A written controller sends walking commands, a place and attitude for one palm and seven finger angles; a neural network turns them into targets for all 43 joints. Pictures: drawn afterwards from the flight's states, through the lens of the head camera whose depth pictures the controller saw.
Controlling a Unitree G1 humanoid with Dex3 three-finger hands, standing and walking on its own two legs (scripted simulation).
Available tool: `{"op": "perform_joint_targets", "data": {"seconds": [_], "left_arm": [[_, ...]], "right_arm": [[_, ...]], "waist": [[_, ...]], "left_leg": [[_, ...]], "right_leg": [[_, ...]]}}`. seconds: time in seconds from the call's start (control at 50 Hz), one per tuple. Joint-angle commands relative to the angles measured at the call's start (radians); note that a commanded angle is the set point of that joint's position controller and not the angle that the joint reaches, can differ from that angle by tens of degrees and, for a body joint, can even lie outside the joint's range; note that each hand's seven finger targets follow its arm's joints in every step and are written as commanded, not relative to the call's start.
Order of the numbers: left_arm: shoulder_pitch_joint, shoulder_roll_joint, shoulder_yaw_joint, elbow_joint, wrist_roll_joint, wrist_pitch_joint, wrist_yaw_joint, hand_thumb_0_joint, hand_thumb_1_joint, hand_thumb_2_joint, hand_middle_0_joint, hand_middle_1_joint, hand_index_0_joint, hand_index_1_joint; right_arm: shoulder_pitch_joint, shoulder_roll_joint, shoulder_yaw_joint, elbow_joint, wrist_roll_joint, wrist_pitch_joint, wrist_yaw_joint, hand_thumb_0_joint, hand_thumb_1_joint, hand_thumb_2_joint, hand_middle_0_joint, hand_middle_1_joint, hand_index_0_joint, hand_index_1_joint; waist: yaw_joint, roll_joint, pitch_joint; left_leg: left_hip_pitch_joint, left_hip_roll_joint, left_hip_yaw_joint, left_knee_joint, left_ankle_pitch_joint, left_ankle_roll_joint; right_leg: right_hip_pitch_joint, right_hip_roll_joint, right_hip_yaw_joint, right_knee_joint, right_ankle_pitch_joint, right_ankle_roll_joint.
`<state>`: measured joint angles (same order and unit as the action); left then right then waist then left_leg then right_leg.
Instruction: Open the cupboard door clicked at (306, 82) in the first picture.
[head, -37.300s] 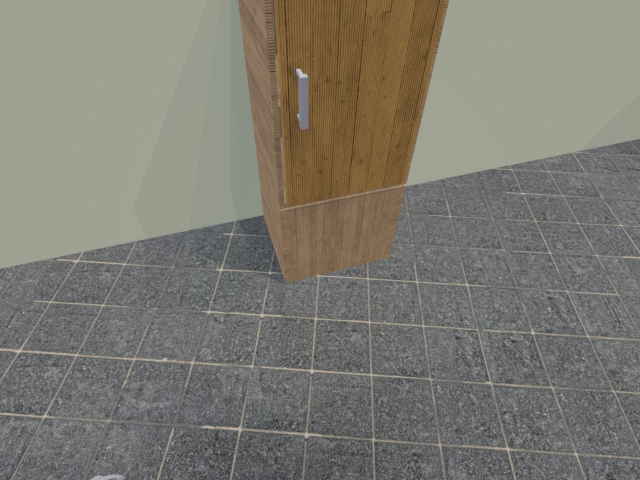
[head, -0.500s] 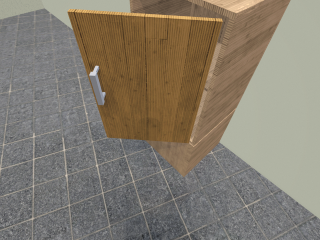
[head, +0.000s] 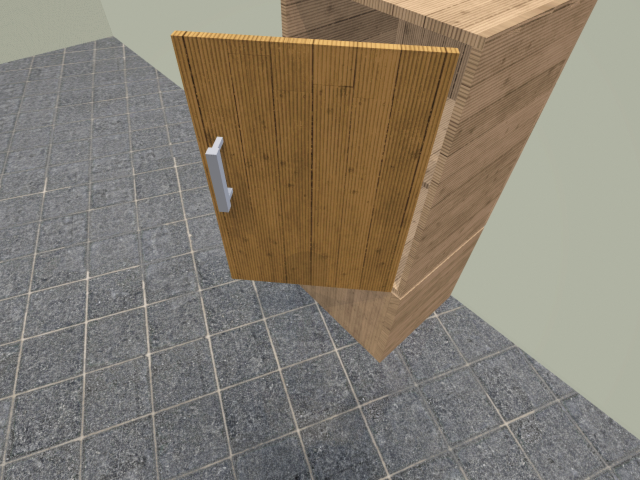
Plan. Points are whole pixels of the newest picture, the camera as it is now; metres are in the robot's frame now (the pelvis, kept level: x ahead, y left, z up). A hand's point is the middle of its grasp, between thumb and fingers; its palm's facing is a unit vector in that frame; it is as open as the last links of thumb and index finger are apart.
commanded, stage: come to a stop and stand still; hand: left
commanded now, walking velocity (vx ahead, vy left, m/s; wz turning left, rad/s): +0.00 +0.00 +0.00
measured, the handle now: (221, 175) +0.60 +0.23 +0.02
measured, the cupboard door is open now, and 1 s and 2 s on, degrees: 43 43 43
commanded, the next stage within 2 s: look again from close up in 0.18 s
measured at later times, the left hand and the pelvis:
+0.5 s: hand out of the picture +0.06 +0.20 -0.16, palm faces -0.04 -0.96 -0.29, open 7.3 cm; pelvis +0.01 -0.01 +0.01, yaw -1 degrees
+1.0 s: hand out of the picture +0.08 +0.16 -0.16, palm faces -0.02 -0.96 -0.26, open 7.3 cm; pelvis +0.03 -0.05 +0.01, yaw +0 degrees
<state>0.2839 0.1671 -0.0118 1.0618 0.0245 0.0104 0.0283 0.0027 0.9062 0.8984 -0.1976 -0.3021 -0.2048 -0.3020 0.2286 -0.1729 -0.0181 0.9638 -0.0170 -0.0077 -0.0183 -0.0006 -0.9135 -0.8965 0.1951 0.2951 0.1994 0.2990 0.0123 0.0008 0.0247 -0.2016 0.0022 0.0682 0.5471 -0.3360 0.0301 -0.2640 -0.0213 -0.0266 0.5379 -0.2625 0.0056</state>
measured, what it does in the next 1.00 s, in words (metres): shifts its weight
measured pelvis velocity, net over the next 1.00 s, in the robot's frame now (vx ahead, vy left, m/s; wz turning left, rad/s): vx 0.03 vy -0.05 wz -0.01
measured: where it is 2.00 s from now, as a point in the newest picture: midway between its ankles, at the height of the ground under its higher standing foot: outside the picture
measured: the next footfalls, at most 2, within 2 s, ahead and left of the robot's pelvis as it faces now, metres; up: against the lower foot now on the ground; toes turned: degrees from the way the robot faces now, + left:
none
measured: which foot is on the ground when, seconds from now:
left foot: down 0.00-1.00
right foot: down 0.00-1.00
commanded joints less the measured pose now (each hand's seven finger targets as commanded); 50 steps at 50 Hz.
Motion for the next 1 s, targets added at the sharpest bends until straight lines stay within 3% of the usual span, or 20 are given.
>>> {"op": "perform_joint_targets", "data": {"seconds": [0.0,0.1,0.18,0.22,0.34,0.56,0.88,0.98], "left_arm": [[0.006,0.117,0.026,-0.061,-0.003,-0.024,0.003,0.000,0.900,0.900,-0.200,-0.300,-0.200,-0.300],[-0.006,0.141,0.030,-0.051,-0.004,-0.026,-0.002,0.000,0.900,0.900,-0.200,-0.300,-0.200,-0.300],[-0.019,0.165,0.034,-0.039,-0.006,-0.033,-0.003,0.000,0.900,0.900,-0.200,-0.300,-0.200,-0.300],[-0.028,0.173,0.034,-0.033,-0.008,-0.034,-0.003,0.000,0.900,0.900,-0.200,-0.300,-0.200,-0.300],[-0.058,0.196,0.037,-0.022,-0.011,-0.037,-0.003,0.000,0.900,0.900,-0.200,-0.300,-0.200,-0.300],[-0.099,0.215,0.040,-0.013,-0.013,-0.042,-0.004,0.000,0.900,0.900,-0.200,-0.300,-0.200,-0.300],[-0.110,0.228,0.047,-0.017,-0.013,-0.052,-0.002,0.000,0.900,0.900,-0.200,-0.300,-0.200,-0.300],[-0.105,0.229,0.048,-0.014,-0.013,-0.052,-0.002,0.000,0.900,0.900,-0.200,-0.300,-0.200,-0.300]], "right_arm": [[0.042,-0.134,-0.011,-0.061,0.000,-0.027,-0.009,0.000,-0.900,-0.900,0.200,0.300,0.200,0.300],[0.044,-0.159,-0.013,-0.037,-0.001,-0.033,-0.008,0.000,-0.900,-0.900,0.200,0.300,0.200,0.300],[0.044,-0.168,-0.011,-0.006,-0.001,-0.040,-0.008,0.000,-0.900,-0.900,0.200,0.300,0.200,0.300],[0.045,-0.175,-0.009,0.009,-0.001,-0.039,-0.007,0.000,-0.900,-0.900,0.200,0.300,0.200,0.300],[0.043,-0.184,-0.006,0.049,0.000,-0.042,-0.009,0.000,-0.900,-0.900,0.200,0.300,0.200,0.300],[0.024,-0.184,0.000,0.092,-0.001,-0.038,-0.010,0.000,-0.900,-0.900,0.200,0.300,0.200,0.300],[0.001,-0.178,-0.003,0.106,0.000,-0.029,-0.013,0.000,-0.900,-0.900,0.200,0.300,0.200,0.300],[-0.003,-0.177,-0.003,0.107,0.000,-0.024,-0.014,0.000,-0.900,-0.900,0.200,0.300,0.200,0.300]], "waist": [[-0.005,0.058,0.058],[-0.005,0.016,0.056],[-0.005,0.021,0.023],[-0.008,-0.007,0.019],[-0.008,0.004,-0.006],[-0.010,0.001,-0.025],[-0.015,-0.014,-0.039],[-0.015,-0.016,-0.037]], "left_leg": [[-0.090,0.136,-0.156,-0.228,0.116,0.031],[-0.073,0.125,-0.154,-0.264,0.040,0.032],[-0.022,0.119,-0.132,-0.248,0.120,0.032],[-0.015,0.117,-0.124,-0.243,0.120,0.028],[0.023,0.118,-0.107,-0.227,0.213,0.021],[0.055,0.114,-0.083,-0.210,0.257,0.002],[0.087,0.117,-0.060,-0.196,0.274,-0.017],[0.092,0.117,-0.056,-0.198,0.245,-0.021]], "right_leg": [[0.013,-0.038,0.055,-0.051,0.033,-0.039],[0.022,-0.051,0.070,-0.074,0.044,-0.040],[0.037,-0.066,0.078,-0.086,0.093,-0.044],[0.039,-0.071,0.088,-0.092,0.093,-0.044],[0.063,-0.080,0.095,-0.088,0.164,-0.049],[0.095,-0.095,0.112,-0.106,0.268,-0.059],[0.130,-0.101,0.128,-0.141,0.404,-0.069],[0.129,-0.101,0.135,-0.161,0.386,-0.069]]}}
